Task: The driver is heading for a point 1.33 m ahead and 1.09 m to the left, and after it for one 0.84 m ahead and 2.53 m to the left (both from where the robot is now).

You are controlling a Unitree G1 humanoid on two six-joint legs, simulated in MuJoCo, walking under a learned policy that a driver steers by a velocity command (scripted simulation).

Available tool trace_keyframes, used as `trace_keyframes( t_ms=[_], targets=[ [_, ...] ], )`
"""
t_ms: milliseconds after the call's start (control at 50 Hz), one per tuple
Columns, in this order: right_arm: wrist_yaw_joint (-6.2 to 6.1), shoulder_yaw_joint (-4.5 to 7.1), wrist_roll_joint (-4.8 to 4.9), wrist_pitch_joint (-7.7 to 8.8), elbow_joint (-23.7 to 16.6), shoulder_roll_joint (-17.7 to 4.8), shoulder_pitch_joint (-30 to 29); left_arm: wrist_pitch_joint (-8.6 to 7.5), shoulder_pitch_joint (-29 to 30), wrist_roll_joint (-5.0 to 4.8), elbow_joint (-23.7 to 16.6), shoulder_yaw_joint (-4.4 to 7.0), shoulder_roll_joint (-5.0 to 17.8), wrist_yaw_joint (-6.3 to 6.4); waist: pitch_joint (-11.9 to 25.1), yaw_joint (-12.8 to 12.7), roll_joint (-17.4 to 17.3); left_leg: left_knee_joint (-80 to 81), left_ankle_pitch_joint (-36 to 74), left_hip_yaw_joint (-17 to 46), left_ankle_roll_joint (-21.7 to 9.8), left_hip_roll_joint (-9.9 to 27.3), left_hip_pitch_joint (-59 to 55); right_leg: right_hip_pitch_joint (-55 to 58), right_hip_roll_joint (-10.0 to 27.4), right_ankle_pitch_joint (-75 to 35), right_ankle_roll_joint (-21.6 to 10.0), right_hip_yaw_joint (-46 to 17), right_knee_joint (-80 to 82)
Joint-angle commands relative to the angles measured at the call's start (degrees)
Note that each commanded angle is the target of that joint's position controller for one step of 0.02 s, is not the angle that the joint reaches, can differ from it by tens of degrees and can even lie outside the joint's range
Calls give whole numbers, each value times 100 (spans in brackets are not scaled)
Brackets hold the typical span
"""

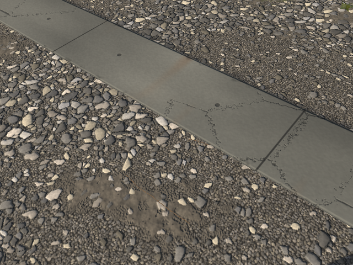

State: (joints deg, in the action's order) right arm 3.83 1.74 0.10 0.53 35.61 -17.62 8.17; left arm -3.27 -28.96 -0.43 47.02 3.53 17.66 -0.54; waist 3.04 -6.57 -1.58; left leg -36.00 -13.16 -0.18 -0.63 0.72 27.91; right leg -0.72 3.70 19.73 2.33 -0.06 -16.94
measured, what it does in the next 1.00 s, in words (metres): walks ahead, turning left: left foot, then right foot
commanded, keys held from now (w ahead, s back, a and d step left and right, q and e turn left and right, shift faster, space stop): q+shift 1.00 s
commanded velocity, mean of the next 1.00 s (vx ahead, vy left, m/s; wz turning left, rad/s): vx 0.12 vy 0.00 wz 0.86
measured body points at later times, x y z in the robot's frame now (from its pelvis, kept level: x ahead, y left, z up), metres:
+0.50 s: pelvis +0.20 +0.03 -0.01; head +0.24 +0.04 +0.43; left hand +0.32 +0.35 -0.08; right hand +0.42 -0.21 -0.11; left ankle +0.08 +0.12 -0.71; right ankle +0.33 -0.02 -0.74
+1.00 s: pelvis +0.21 +0.08 -0.01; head +0.21 +0.15 +0.44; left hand +0.09 +0.40 -0.12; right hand +0.54 +0.01 -0.07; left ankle +0.15 +0.16 -0.74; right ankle +0.33 -0.03 -0.67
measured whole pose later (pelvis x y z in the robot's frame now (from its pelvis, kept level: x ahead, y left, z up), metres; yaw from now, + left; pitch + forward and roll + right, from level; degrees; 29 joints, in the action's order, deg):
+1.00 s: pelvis +0.21 +0.08 -0.01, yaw +52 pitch +1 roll -3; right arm -0.2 5.3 0.3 -2.5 32.9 -18.8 12.0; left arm 1.0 -4.3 0.5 39.1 6.0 19.1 1.1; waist -5.7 -0.3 2.4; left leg -35.3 -16.3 1.6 -2.5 0.1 20.3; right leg -28.9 2.9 27.0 3.2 1.7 -60.2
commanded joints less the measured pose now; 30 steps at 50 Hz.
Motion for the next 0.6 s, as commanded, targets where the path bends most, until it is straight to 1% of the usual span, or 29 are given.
trace_keyframes(
  t_ms=[20,40,60,80,100,120,140,160,180,200,220,240,280,300,320,360,400,420,440,460,480,500,520,540,560,580,600],
  targets=[
    [-223,250,243,360,-370,-630,134,-30,306,-191,-298,242,1164,183,-61,719,1053,1262,559,-405,-384,-465,-1491,-296,917,-4490,-817,-139,-933],
    [-278,432,198,310,-200,-1017,998,-68,424,-36,-488,186,1050,225,678,1125,830,1078,812,208,-545,-96,-2941,-1007,666,-4250,-497,238,-2231],
    [-369,643,85,208,-204,-1911,1588,-200,534,226,-1017,-8,519,226,1222,1138,-808,1007,1434,2842,-1380,1420,-4823,-3431,-159,-1527,46,530,-4487],
    [-349,562,80,202,-210,-1648,1749,-366,630,210,-1054,-57,473,219,1593,1187,-1213,1563,1916,4290,-2014,1977,-4995,-4348,-537,1191,140,-343,-5499],
    [-335,459,66,216,-239,-1247,1479,-408,868,12,-1122,41,848,163,949,1158,-712,1510,2327,3438,-1961,1776,-4531,-4750,-236,1003,118,-556,-5908],
    [-336,419,99,211,-287,-1046,1214,-400,1071,-17,-1146,27,871,136,539,1016,-359,1490,2664,2679,-1780,1420,-3889,-4653,-54,623,69,-472,-5755],
    [-344,408,120,177,-344,-984,893,-362,1177,87,-1159,36,847,156,196,831,-10,1589,2907,2295,-1615,1164,-3210,-4507,62,333,92,-436,-5349],
    [-367,379,100,158,-391,-897,633,-300,1234,177,-1174,69,870,176,4,663,-68,1708,3147,2076,-1524,985,-2655,-4212,139,91,128,-459,-4973],
    [-399,380,62,125,-417,-893,462,-238,1269,203,-1194,56,798,170,-97,533,-218,1801,3384,2001,-1500,840,-2211,-3948,67,-50,184,-423,-4756],
    [-438,404,25,108,-393,-927,372,-191,1279,199,-1197,22,685,164,-89,454,-320,1796,3724,1911,-1505,755,-1905,-3756,-52,-154,247,-354,-4485],
    [-482,426,21,86,-366,-965,315,-159,1353,183,-1218,-9,613,168,-65,415,-373,1748,3953,1806,-1482,646,-1670,-3601,-198,-276,305,-301,-4108],
    [-527,444,47,56,-331,-993,295,-143,1544,171,-1269,-36,561,176,-44,429,-395,1658,4042,1742,-1404,526,-1463,-3435,-359,-449,339,-267,-3647],
    [-609,484,169,-39,-251,-1049,310,-122,1973,165,-1366,-91,438,154,165,513,-462,1450,3774,1759,-1112,280,-1190,-2883,-693,-1082,324,-256,-2741],
    [-642,503,203,-94,-227,-1086,331,-113,2159,138,-1402,-95,433,128,265,554,-517,1378,3541,1862,-983,214,-1140,-2624,-833,-1352,299,-295,-2358],
    [-665,521,220,-142,-204,-1124,359,-104,2316,105,-1435,-82,468,103,326,585,-540,1310,3286,2014,-873,179,-1153,-2423,-935,-1495,275,-370,-2042],
    [-692,527,216,-210,-180,-1102,394,-87,2461,55,-1468,-15,614,83,353,586,-558,1146,2734,2454,-685,160,-1348,-2122,-992,-1575,234,-607,-1499],
    [-719,518,196,-235,-230,-1024,267,-103,2353,50,-1442,69,764,89,316,497,-722,827,2353,2856,-539,157,-1632,-1896,-820,-1649,132,-824,-1076],
    [-714,488,198,-238,-287,-928,124,-132,2144,69,-1386,108,804,106,358,357,-705,463,2044,2860,-418,-1,-1609,-1455,-644,-2131,17,-789,-591],
    [-680,393,162,-226,-335,-634,233,-136,1879,156,-1368,147,939,151,782,314,-283,-462,1082,2568,-220,-325,-1285,-387,20,-2765,-288,-1122,-389],
    [-657,264,1,-222,-271,-147,873,-49,1907,194,-1493,130,1063,219,1203,653,941,-1777,-2378,1756,38,-995,-333,890,1250,-4808,-758,-2221,-791],
    [-584,340,128,-198,-310,-564,1711,57,1833,274,-1408,152,1024,200,1553,1067,1980,-2719,-2940,1442,193,-860,469,1108,2366,-4077,-1670,-3911,-567],
    [-590,498,155,-223,-92,-1081,1603,98,2180,194,-1572,119,703,224,941,956,1383,-3247,-2419,1241,477,-396,667,583,2044,-3231,-1679,-3539,-415],
    [-605,594,208,-297,-68,-1316,1170,134,2339,187,-1632,59,442,253,479,779,917,-3476,-1910,1077,623,-246,758,118,1568,-2637,-1430,-2580,-433],
    [-641,615,217,-388,-57,-1257,1025,195,2471,207,-1671,53,428,272,347,794,632,-3613,-1600,952,692,-141,676,-245,1274,-2160,-1274,-2074,-329],
    [-650,609,195,-434,-150,-1160,934,225,2631,196,-1643,77,502,292,109,822,702,-3740,-1365,756,736,-31,667,-656,1171,-2143,-1329,-1683,-211],
    [-639,567,195,-457,-203,-975,888,235,2653,219,-1607,91,535,318,-32,817,818,-3711,-1177,530,744,35,538,-990,993,-2229,-1352,-1217,-56],
    [-632,524,200,-460,-261,-794,856,238,2627,234,-1554,101,509,333,-46,790,945,-3543,-1059,378,747,80,514,-1026,917,-2254,-1392,-912,36]
  ],
)
Next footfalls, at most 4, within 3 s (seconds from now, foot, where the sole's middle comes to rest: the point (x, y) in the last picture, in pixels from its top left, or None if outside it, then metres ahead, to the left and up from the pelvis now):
0.04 left None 0.12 0.12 -0.78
0.44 right None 0.37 0.00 -0.78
0.90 left None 0.18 0.19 -0.78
1.34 right None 0.39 0.09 -0.78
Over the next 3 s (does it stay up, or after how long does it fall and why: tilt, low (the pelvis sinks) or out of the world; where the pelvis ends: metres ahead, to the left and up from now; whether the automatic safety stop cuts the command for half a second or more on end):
stays up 0.30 0.21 0.01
